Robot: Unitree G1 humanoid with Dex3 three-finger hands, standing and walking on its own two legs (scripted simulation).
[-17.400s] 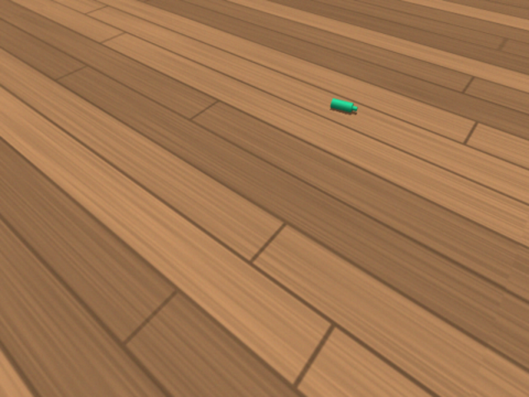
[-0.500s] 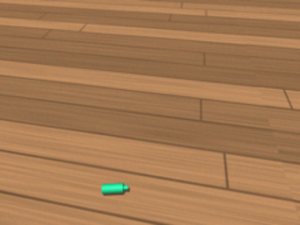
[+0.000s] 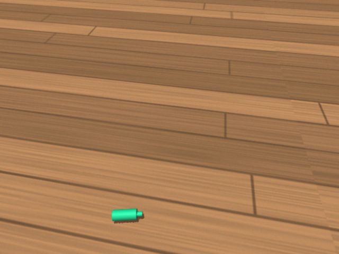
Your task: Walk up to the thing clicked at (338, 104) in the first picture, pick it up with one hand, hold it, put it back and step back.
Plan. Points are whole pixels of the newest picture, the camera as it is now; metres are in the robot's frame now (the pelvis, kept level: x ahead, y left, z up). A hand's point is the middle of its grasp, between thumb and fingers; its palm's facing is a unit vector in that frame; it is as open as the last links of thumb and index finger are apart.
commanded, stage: stand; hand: left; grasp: from above
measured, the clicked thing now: (127, 214) +0.44 +0.26 -0.75
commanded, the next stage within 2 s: rise first in 1.32 s
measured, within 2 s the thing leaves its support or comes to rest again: neither
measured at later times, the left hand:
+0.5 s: hand out of the picture +0.08 +0.25 -0.16, palm faces -0.04 -0.94 -0.35, open 7.3 cm
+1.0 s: hand out of the picture +0.08 +0.25 -0.16, palm faces -0.04 -0.94 -0.34, open 7.3 cm
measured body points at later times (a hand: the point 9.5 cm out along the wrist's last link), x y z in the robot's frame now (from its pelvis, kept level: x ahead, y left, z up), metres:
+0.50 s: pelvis +0.00 +0.00 +0.00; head +0.02 +0.00 +0.45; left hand +0.08 +0.30 -0.13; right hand +0.08 -0.30 -0.13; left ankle +0.02 +0.13 -0.75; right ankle -0.01 -0.13 -0.75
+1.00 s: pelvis +0.01 +0.00 +0.00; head +0.02 +0.00 +0.45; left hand +0.08 +0.30 -0.13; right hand +0.08 -0.30 -0.13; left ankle +0.02 +0.13 -0.75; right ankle -0.01 -0.13 -0.75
